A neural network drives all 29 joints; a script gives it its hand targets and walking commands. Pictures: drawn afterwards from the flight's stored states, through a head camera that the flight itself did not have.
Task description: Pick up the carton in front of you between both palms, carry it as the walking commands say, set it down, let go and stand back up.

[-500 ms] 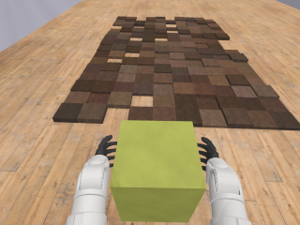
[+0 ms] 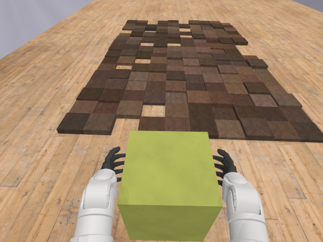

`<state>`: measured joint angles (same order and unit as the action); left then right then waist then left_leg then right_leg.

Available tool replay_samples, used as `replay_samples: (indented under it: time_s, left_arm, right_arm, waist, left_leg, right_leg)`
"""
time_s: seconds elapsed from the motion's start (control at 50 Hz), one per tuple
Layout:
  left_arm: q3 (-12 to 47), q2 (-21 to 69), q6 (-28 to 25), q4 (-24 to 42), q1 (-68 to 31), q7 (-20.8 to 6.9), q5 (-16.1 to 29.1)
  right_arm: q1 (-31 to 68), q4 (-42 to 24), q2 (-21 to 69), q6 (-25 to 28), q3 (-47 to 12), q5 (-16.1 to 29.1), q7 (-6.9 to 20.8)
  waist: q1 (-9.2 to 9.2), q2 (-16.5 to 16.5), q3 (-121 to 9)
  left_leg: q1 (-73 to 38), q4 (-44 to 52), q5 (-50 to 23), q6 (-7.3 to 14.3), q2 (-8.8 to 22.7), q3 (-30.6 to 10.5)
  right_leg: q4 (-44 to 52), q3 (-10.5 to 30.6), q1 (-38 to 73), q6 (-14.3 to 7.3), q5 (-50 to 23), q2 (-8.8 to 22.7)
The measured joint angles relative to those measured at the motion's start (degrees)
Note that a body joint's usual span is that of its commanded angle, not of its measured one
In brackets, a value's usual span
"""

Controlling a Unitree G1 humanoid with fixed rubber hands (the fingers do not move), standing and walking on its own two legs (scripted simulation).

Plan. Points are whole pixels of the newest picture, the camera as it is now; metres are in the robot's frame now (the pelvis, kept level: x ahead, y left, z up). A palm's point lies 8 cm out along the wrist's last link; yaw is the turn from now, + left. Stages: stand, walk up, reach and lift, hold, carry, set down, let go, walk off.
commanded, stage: carry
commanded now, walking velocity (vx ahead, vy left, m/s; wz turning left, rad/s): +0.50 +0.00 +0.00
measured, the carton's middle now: (167, 187) +0.30 +0.00 -0.02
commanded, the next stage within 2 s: none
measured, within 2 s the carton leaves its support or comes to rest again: neither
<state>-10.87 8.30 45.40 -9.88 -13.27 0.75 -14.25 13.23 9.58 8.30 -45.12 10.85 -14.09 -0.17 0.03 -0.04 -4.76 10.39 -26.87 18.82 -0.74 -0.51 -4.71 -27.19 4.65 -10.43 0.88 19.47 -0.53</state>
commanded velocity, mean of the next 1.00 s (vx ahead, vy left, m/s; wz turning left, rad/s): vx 0.50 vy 0.00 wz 0.00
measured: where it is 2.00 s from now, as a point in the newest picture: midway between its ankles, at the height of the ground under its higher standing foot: (161, 147)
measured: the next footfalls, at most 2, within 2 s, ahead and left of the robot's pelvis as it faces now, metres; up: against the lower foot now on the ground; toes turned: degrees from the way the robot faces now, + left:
right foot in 0.38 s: +0.14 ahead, -0.09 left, +0.00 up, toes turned -7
left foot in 0.70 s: +0.46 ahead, +0.13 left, +0.00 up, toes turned +11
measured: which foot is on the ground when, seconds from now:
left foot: down 0.00-0.38, up 0.40-0.68, down 0.70-1.00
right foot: down 0.00-0.26, up 0.28-0.36, down 0.38-0.72, up 0.74-1.00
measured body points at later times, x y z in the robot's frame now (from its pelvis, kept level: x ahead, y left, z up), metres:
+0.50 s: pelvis +0.18 +0.00 +0.00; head +0.18 +0.01 +0.45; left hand +0.45 +0.16 +0.07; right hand +0.46 -0.14 +0.07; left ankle +0.08 +0.11 -0.68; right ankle +0.11 -0.09 -0.74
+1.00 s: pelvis +0.48 +0.06 +0.01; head +0.49 +0.08 +0.46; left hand +0.76 +0.20 +0.07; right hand +0.74 -0.10 +0.08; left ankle +0.42 +0.12 -0.74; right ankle +0.55 -0.09 -0.68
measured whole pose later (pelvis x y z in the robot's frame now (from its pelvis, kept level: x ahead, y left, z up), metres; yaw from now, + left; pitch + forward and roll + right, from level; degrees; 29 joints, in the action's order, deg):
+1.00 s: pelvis +0.48 +0.06 +0.01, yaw -2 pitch +5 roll -2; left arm -4.8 7.5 67.8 19.6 -8.0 5.2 -7.1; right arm 7.4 -19.9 7.5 -67.2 6.1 -5.5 -5.0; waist -1.9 -0.6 -3.9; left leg 6.8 -14.8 13.3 4.1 0.9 12.5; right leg -47.6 -6.7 -35.0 -0.2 10.1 5.4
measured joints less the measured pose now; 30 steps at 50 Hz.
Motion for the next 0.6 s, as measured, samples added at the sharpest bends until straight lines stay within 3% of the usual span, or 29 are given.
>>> replay_samples:
  time_s: [0.12,0.18,0.24,0.32,0.36,0.4,0.46,0.5,0.6]
  left_arm:
    - [2.43,-0.37,5.26,9.17,1.90,1.79,3.67]
    - [4.16,-0.43,9.73,12.69,2.40,3.10,4.96]
    - [4.62,-1.25,14.50,17.50,3.39,4.09,6.18]
    - [3.40,-2.55,18.83,23.32,5.37,4.18,8.74]
    - [3.08,-1.43,20.30,25.41,5.43,4.25,9.10]
    - [4.49,-0.45,20.85,26.72,5.19,4.30,8.77]
    - [6.76,-0.72,22.27,27.44,5.07,4.66,8.36]
    - [6.65,-0.74,23.46,28.85,5.20,5.05,8.32]
    - [4.95,-0.63,24.79,31.48,4.11,5.26,8.37]
  right_arm:
    - [-2.26,-9.65,-0.53,-5.37,-2.12,3.51,-1.63]
    - [-3.34,-13.77,-1.74,-9.89,-2.89,5.57,-2.47]
    - [-2.94,-16.55,-1.68,-14.06,-3.85,7.06,-3.37]
    - [-3.68,-20.86,-0.41,-18.16,-6.49,7.05,-5.09]
    - [-4.91,-24.62,-0.70,-20.29,-6.78,7.29,-5.47]
    - [-6.42,-28.75,-0.93,-21.75,-5.50,7.86,-5.47]
    - [-7.31,-31.12,-0.99,-23.50,-3.98,8.80,-5.48]
    - [-6.37,-31.13,-0.93,-24.38,-3.77,9.27,-5.47]
    - [-3.90,-31.00,-0.65,-24.58,-4.19,9.14,-5.21]
  waist:
    - [0.06,-0.23,-3.65]
    - [-0.04,-0.04,-5.44]
    - [0.11,1.63,-6.12]
    - [0.06,-0.71,-5.63]
    - [-0.24,-2.18,-4.35]
    - [-1.12,-3.21,-3.15]
    - [-0.78,-0.99,-2.56]
    - [-0.14,0.58,-2.18]
    - [1.63,2.07,-1.48]
  left_leg:
    - [5.31,-6.04,2.37,-0.26,1.77,2.55]
    - [5.99,-7.28,3.38,0.21,2.75,4.48]
    - [4.15,-5.24,2.25,-0.64,1.89,6.96]
    - [1.61,-3.41,4.96,-0.68,3.39,8.45]
    - [-0.21,-2.25,5.68,-1.01,4.57,7.97]
    - [0.59,-7.13,7.33,-0.98,5.81,7.69]
    - [8.59,-24.65,9.70,0.20,4.15,8.96]
    - [13.65,-29.25,9.48,1.04,3.21,10.47]
    - [21.39,-16.76,0.11,1.04,2.88,13.15]
  right_leg:
    - [-3.95,-3.16,-4.36,-0.04,-1.55,1.38]
    - [-5.09,-3.92,-4.40,0.41,0.96,1.96]
    - [-8.01,-3.34,-5.21,0.69,3.76,3.78]
    - [-15.30,-8.95,-10.63,0.20,9.43,2.83]
    - [-8.72,-12.17,-10.66,-0.24,6.18,1.20]
    - [-3.68,-14.36,-7.85,-2.29,-2.89,0.25]
    - [-1.26,-14.88,-3.99,-3.33,0.03,1.32]
    - [2.70,-14.37,-0.66,-2.48,0.10,2.12]
    - [10.63,-13.08,7.79,-0.79,0.35,3.54]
